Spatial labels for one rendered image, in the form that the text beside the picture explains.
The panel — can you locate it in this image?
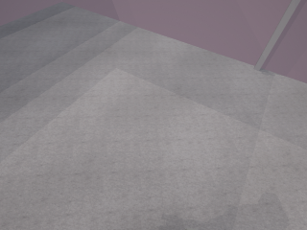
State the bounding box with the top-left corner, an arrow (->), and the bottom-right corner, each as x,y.
253,0 -> 300,71

